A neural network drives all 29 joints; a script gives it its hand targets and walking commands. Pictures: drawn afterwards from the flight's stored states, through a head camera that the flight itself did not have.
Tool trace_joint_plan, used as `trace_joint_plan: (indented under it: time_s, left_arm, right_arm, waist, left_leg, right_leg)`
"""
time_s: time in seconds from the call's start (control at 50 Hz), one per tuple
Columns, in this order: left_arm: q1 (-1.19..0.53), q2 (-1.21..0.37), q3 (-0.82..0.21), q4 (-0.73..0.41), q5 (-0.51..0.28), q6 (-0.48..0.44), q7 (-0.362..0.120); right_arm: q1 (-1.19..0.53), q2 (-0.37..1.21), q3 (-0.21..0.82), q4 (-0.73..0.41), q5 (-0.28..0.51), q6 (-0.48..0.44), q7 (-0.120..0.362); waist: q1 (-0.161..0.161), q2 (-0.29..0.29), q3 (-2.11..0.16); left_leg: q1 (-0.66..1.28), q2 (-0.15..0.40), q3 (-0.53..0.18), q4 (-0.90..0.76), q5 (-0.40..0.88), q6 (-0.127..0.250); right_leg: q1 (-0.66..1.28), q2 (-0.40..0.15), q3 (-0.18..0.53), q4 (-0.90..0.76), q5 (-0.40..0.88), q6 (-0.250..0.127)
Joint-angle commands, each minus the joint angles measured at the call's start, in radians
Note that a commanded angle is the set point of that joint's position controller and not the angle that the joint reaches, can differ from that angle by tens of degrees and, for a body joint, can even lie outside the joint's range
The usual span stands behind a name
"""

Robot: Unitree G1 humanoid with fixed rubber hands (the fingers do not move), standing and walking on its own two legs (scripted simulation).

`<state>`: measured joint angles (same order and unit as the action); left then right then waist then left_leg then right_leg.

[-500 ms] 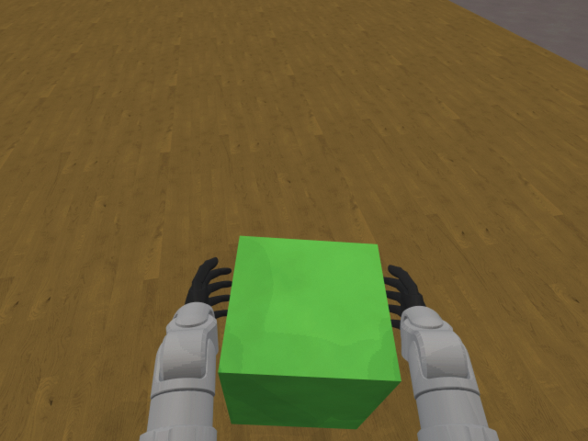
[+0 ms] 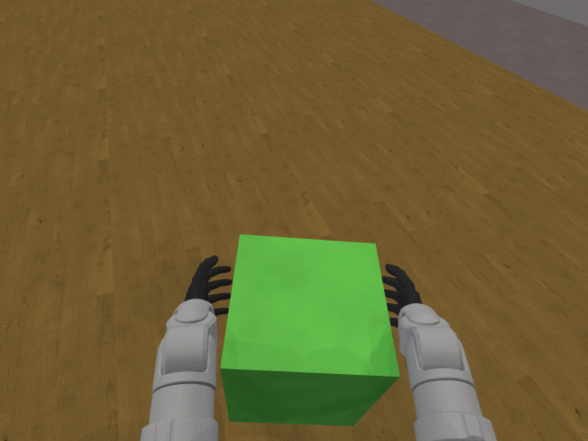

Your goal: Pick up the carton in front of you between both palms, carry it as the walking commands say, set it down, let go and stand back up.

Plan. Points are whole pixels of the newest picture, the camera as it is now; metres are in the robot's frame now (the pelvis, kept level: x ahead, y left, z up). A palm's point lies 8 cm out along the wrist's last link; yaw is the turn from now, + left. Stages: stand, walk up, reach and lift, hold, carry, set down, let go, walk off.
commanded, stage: hold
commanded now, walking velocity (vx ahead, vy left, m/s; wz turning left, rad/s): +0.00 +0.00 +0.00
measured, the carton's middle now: (299, 335) +0.30 +0.00 -0.05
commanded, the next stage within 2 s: set down in 0.32 s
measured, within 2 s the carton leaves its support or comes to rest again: neither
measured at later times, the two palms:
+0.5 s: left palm (195, 295) +0.31 +0.16 +0.04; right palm (400, 308) +0.30 -0.14 +0.03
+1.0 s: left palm (214, 342) +0.35 +0.16 -0.18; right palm (365, 344) +0.35 -0.13 -0.18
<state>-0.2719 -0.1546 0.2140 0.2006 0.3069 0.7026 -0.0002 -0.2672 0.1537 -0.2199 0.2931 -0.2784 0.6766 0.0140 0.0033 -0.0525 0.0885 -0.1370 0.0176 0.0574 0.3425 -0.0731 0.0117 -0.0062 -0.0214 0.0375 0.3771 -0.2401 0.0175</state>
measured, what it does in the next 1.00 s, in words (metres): lowers itself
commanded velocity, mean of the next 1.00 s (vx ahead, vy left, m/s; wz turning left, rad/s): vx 0.00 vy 0.00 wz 0.00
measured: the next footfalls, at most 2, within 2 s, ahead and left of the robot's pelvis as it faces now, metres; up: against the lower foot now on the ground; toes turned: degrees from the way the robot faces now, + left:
none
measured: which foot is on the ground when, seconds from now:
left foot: down 0.00-1.00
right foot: down 0.00-1.00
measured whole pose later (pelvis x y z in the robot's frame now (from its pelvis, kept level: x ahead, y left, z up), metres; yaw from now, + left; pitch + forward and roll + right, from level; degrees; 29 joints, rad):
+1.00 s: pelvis -0.03 -0.02 -0.09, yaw +0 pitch +29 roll -2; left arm -0.60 -0.10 0.37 0.50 0.27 0.15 -0.01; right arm -0.54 0.15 -0.35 0.54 -0.19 0.14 -0.09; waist 0.04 -0.06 0.01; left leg -1.25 0.03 -0.04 0.97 -0.22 -0.01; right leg -1.12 0.05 0.02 1.05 -0.44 0.01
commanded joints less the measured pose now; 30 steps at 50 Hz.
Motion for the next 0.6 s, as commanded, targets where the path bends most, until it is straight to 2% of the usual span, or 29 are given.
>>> trace_joint_plan:
  time_s: [0.0,0.02,0.04,0.06,0.08,0.1,0.12,0.14,0.16,0.18,0.2,0.22,0.24,0.26,0.28,0.3,0.32,0.34,0.38,0.4,0.42,0.44,0.46,0.48,0.5,0.52,0.54,0.56,0.58]
  left_arm:
    - [-0.371,-0.916,-0.546,-0.028,-0.267,-0.019,-0.251]
    - [-0.408,-0.906,-0.495,0.006,-0.252,-0.02,-0.258]
    - [-0.439,-0.922,-0.542,-0.04,-0.257,-0.026,-0.258]
    - [-0.404,-0.938,-0.537,0.032,-0.267,-0.02,-0.263]
    - [-0.395,-0.925,-0.541,0.004,-0.249,-0.014,-0.264]
    - [-0.439,-0.942,-0.514,0.052,-0.248,-0.017,-0.268]
    - [-0.429,-0.936,-0.5,0.027,-0.231,-0.015,-0.261]
    - [-0.414,-0.924,-0.506,0.002,-0.245,-0.018,-0.253]
    - [-0.421,-0.956,-0.488,0.064,-0.236,-0.011,-0.258]
    - [-0.425,-0.951,-0.523,0.012,-0.267,-0.013,-0.255]
    - [-0.411,-0.95,-0.516,0.025,-0.24,-0.01,-0.257]
    - [-0.459,-0.943,-0.512,0.007,-0.263,-0.021,-0.258]
    - [-0.428,-0.942,-0.515,0.029,-0.251,-0.011,-0.258]
    - [-0.467,-0.935,-0.529,0.042,-0.266,-0.013,-0.257]
    - [-0.401,-0.938,-0.507,0.054,-0.225,-0.006,-0.255]
    - [-0.452,-0.944,-0.477,0.057,-0.238,-0.007,-0.255]
    - [-0.445,-0.978,-0.518,0.043,-0.259,-0.014,-0.251]
    - [-0.482,-0.942,-0.481,0.099,-0.253,-0.016,-0.252]
    - [-0.514,-0.918,-0.414,0.133,-0.215,-0.032,-0.25]
    - [-0.531,-0.937,-0.443,0.088,-0.231,-0.03,-0.253]
    - [-0.566,-0.931,-0.434,0.096,-0.216,-0.031,-0.247]
    - [-0.593,-0.918,-0.346,0.215,-0.186,-0.034,-0.257]
    - [-0.626,-0.916,-0.334,0.207,-0.189,-0.066,-0.254]
    - [-0.631,-0.867,-0.308,0.213,-0.145,-0.076,-0.25]
    - [-0.647,-0.834,-0.227,0.321,-0.132,-0.086,-0.26]
    - [-0.693,-0.859,-0.223,0.272,-0.107,-0.113,-0.247]
    - [-0.654,-0.808,-0.168,0.361,-0.091,-0.13,-0.238]
    - [-0.699,-0.76,-0.122,0.341,-0.082,-0.154,-0.233]
    - [-0.698,-0.74,-0.074,0.381,-0.032,-0.171,-0.223]
  right_arm:
    - [-0.472,0.894,0.51,-0.098,0.248,-0.052,0.241]
    - [-0.471,0.888,0.451,-0.081,0.209,-0.054,0.246]
    - [-0.502,0.911,0.492,-0.08,0.231,-0.059,0.25]
    - [-0.513,0.903,0.495,-0.08,0.22,-0.059,0.246]
    - [-0.51,0.914,0.492,-0.128,0.236,-0.067,0.253]
    - [-0.515,0.907,0.473,-0.085,0.21,-0.064,0.252]
    - [-0.521,0.898,0.467,-0.059,0.213,-0.054,0.248]
    - [-0.498,0.887,0.446,-0.062,0.211,-0.05,0.258]
    - [-0.504,0.889,0.417,-0.011,0.185,-0.051,0.261]
    - [-0.502,0.9,0.475,-0.086,0.212,-0.063,0.268]
    - [-0.537,0.895,0.456,-0.065,0.221,-0.068,0.264]
    - [-0.488,0.905,0.438,-0.051,0.203,-0.068,0.266]
    - [-0.516,0.896,0.456,-0.057,0.224,-0.073,0.264]
    - [-0.535,0.905,0.444,-0.018,0.215,-0.07,0.265]
    - [-0.547,0.917,0.443,-0.024,0.214,-0.066,0.267]
    - [-0.528,0.889,0.413,-0.042,0.206,-0.058,0.265]
    - [-0.567,0.897,0.441,-0.027,0.221,-0.051,0.26]
    - [-0.589,0.881,0.42,-0.029,0.201,-0.052,0.253]
    - [-0.596,0.882,0.354,0.07,0.169,-0.056,0.259]
    - [-0.566,0.89,0.332,0.067,0.162,-0.072,0.264]
    - [-0.597,0.893,0.339,0.093,0.153,-0.076,0.273]
    - [-0.648,0.879,0.294,0.149,0.123,-0.087,0.273]
    - [-0.718,0.906,0.293,0.157,0.136,-0.111,0.271]
    - [-0.709,0.901,0.249,0.171,0.117,-0.115,0.262]
    - [-0.721,0.845,0.175,0.232,0.06,-0.126,0.247]
    - [-0.774,0.861,0.195,0.214,0.064,-0.147,0.24]
    - [-0.709,0.834,0.128,0.29,0.023,-0.15,0.222]
    - [-0.71,0.802,0.102,0.32,0.005,-0.173,0.209]
    - [-0.727,0.764,0.035,0.31,-0.045,-0.199,0.193]
  waist:
    - [-0.013,0.06,-0.251]
    - [-0.026,0.026,-0.267]
    - [-0.007,0.043,-0.29]
    - [-0.006,0.035,-0.27]
    - [-0.005,0.046,-0.277]
    - [-0.038,0.067,-0.267]
    - [0.006,0.069,-0.252]
    - [-0.002,0.03,-0.23]
    - [-0.012,0.072,-0.279]
    - [-0.009,0.039,-0.284]
    - [-0.003,0.085,-0.286]
    - [-0.032,0.041,-0.296]
    - [-0.029,0.093,-0.255]
    - [-0.018,0.069,-0.294]
    - [0.015,0.093,-0.279]
    - [-0.026,0.094,-0.257]
    - [0.014,0.071,-0.275]
    - [-0.024,0.014,-0.256]
    - [0.008,0.08,-0.19]
    - [-0.016,0.069,-0.211]
    - [0.005,0.076,-0.259]
    - [-0.015,0.114,-0.209]
    - [0.027,0.041,-0.226]
    - [0.011,0.054,-0.165]
    - [-0.004,0.012,-0.181]
    - [0.064,0.034,-0.201]
    - [0.008,0.013,-0.154]
    - [0.017,0.008,-0.207]
    - [0.023,-0.002,-0.181]
  left_leg:
    - [0.406,-0.094,-0.113,0.0,-0.009,-0.02]
    - [0.409,-0.077,-0.133,-0.018,-0.046,-0.023]
    - [0.436,-0.088,-0.137,-0.002,-0.131,-0.032]
    - [0.391,-0.067,-0.154,-0.024,-0.097,-0.017]
    - [0.417,-0.063,-0.147,-0.03,-0.086,-0.02]
    - [0.394,-0.062,-0.153,-0.017,-0.106,-0.031]
    - [0.361,-0.078,-0.126,-0.015,-0.116,-0.031]
    - [0.421,-0.061,-0.148,-0.014,-0.126,-0.018]
    - [0.391,-0.056,-0.173,-0.039,-0.15,-0.028]
    - [0.425,-0.057,-0.174,-0.035,-0.135,-0.025]
    - [0.419,-0.055,-0.175,-0.032,-0.122,-0.034]
    - [0.467,-0.049,-0.178,-0.013,-0.149,-0.032]
    - [0.43,-0.072,-0.139,-0.02,-0.115,-0.033]
    - [0.445,-0.05,-0.157,-0.015,-0.134,-0.04]
    - [0.385,-0.051,-0.176,-0.033,-0.078,-0.026]
    - [0.397,-0.05,-0.155,-0.021,-0.125,-0.036]
    - [0.384,-0.051,-0.169,-0.01,-0.104,-0.028]
    - [0.463,-0.051,-0.176,-0.005,-0.135,-0.02]
    - [0.4,-0.052,-0.159,0.006,-0.205,-0.024]
    - [0.366,-0.046,-0.171,-0.008,-0.216,-0.025]
    - [0.392,-0.034,-0.202,-0.011,-0.252,-0.024]
    - [0.348,-0.051,-0.156,0.022,-0.263,-0.022]
    - [0.401,-0.044,-0.189,0.027,-0.247,-0.013]
    - [0.361,-0.058,-0.147,0.032,-0.208,-0.012]
    - [0.336,-0.067,-0.14,0.078,-0.256,-0.017]
    - [0.289,-0.078,-0.138,0.072,-0.191,-0.012]
    - [0.295,-0.063,-0.151,0.088,-0.175,-0.001]
    - [0.3,-0.069,-0.151,0.13,-0.251,-0.009]
    - [0.312,-0.051,-0.179,0.139,-0.268,0.0]
  right_leg:
    - [-0.326,0.095,0.055,-0.119,-0.025,-0.072]
    - [-0.356,0.104,0.043,-0.125,-0.061,-0.073]
    - [-0.36,0.1,0.048,-0.124,-0.116,-0.078]
    - [-0.324,0.106,0.043,-0.103,-0.051,-0.07]
    - [-0.342,0.1,0.051,-0.111,-0.058,-0.07]
    - [-0.343,0.1,0.059,-0.11,-0.056,-0.072]
    - [-0.297,0.085,0.063,-0.113,-0.056,-0.081]
    - [-0.392,0.103,0.049,-0.094,-0.097,-0.073]
    - [-0.332,0.101,0.059,-0.097,-0.089,-0.072]
    - [-0.353,0.1,0.049,-0.093,-0.059,-0.075]
    - [-0.349,0.086,0.076,-0.102,-0.065,-0.081]
    - [-0.383,0.076,0.083,-0.103,-0.067,-0.086]
    - [-0.361,0.085,0.068,-0.1,-0.057,-0.084]
    - [-0.385,0.095,0.067,-0.099,-0.077,-0.075]
    - [-0.32,0.098,0.08,-0.084,-0.035,-0.08]
    - [-0.344,0.094,0.064,-0.091,-0.054,-0.076]
    - [-0.297,0.087,0.069,-0.091,-0.071,-0.077]
    - [-0.393,0.091,0.066,-0.092,-0.085,-0.065]
    - [-0.412,0.08,0.068,-0.074,-0.124,-0.074]
    - [-0.382,0.083,0.063,-0.071,-0.132,-0.082]
    - [-0.393,0.095,0.061,-0.038,-0.115,-0.072]
    - [-0.422,0.087,0.066,-0.04,-0.159,-0.082]
    - [-0.459,0.085,0.064,-0.025,-0.159,-0.077]
    - [-0.522,0.09,0.059,-0.03,-0.155,-0.072]
    - [-0.516,0.084,0.052,-0.021,-0.2,-0.066]
    - [-0.468,0.078,0.067,-0.022,-0.184,-0.081]
    - [-0.584,0.103,0.051,0.011,-0.166,-0.06]
    - [-0.536,0.074,0.063,0.043,-0.192,-0.066]
    - [-0.642,0.095,0.042,0.073,-0.212,-0.06]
